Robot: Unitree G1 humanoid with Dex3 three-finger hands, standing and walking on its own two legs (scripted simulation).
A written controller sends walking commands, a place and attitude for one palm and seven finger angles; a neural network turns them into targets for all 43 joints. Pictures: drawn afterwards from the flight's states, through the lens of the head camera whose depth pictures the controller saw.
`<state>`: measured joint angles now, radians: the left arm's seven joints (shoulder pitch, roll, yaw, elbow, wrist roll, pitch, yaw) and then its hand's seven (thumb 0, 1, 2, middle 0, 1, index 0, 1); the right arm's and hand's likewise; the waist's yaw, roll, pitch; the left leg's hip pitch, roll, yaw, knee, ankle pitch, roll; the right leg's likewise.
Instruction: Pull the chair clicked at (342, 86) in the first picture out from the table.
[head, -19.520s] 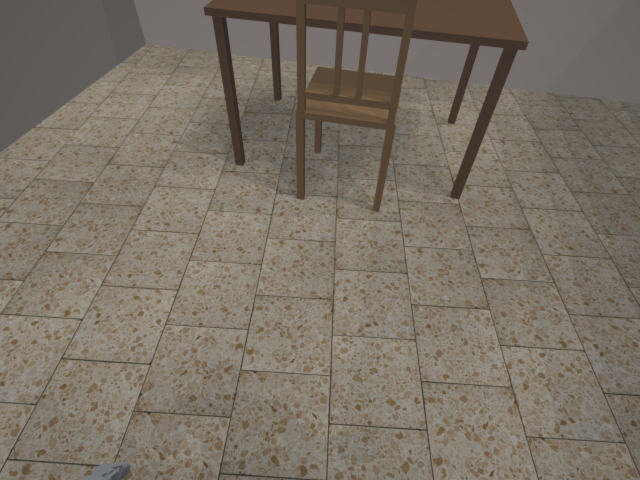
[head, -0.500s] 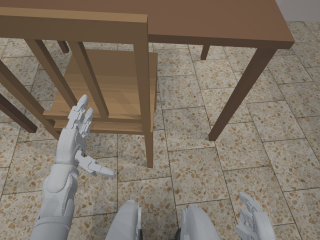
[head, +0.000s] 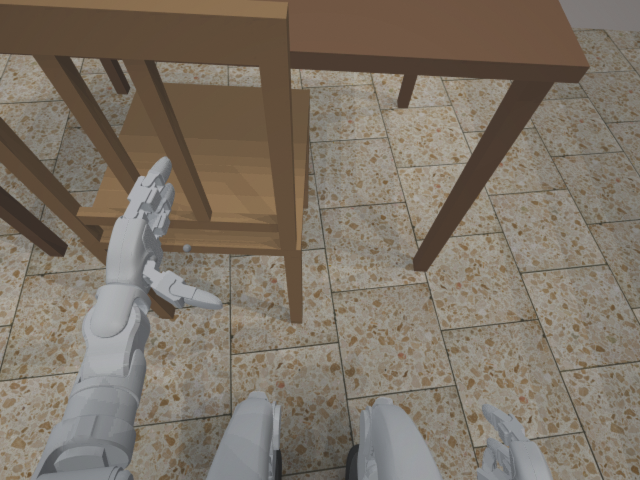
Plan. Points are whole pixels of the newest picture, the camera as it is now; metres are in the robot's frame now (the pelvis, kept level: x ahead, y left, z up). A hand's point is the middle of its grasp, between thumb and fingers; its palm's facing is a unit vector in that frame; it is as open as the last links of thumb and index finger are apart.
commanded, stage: aim the fingers beside a spindle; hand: left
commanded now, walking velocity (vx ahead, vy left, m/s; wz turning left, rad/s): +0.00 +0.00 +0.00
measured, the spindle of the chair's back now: (113, 152) +0.50 +0.29 +0.06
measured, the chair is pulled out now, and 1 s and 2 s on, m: -0.01 -0.02 -0.02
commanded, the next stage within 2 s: none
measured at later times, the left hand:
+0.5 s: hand (191, 236) +0.39 +0.17 +0.04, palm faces +0.00 -1.00 -0.05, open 16.8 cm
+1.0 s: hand (175, 251) +0.37 +0.19 +0.03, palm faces -0.01 -1.00 -0.03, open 16.9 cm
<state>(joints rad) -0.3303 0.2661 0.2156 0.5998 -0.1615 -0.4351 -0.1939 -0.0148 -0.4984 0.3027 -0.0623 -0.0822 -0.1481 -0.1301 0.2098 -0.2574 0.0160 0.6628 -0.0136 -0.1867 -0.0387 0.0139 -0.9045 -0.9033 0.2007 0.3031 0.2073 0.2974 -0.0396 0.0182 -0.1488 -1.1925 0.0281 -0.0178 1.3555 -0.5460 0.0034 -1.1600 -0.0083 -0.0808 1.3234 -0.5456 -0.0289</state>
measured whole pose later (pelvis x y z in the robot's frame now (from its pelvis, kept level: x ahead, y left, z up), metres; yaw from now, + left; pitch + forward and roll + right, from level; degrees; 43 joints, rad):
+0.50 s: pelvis +0.00 +0.00 +0.01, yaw -1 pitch +21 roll -2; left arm -0.38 0.26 0.23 0.67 -0.15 -0.46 -0.18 -0.01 -0.50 0.30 -0.06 -0.08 -0.09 -0.09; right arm 0.23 -0.26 0.02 0.65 -0.01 -0.15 -0.02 0.01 -0.90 -0.90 0.20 0.30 0.21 0.30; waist -0.05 0.02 -0.16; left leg -1.17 0.03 0.00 1.32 -0.53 0.01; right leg -1.14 0.00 -0.06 1.30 -0.53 -0.02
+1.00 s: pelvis +0.01 +0.01 +0.01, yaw +0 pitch +22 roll -2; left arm -0.24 0.26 0.22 0.50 -0.19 -0.43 -0.22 -0.02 -0.50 0.30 -0.06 -0.08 -0.06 -0.08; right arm 0.19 -0.25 0.01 0.61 -0.01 -0.15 -0.02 0.01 -0.90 -0.90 0.20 0.30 0.21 0.30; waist -0.03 0.01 -0.15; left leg -1.16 0.03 -0.01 1.34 -0.56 0.01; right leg -1.12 0.00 -0.07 1.30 -0.55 -0.02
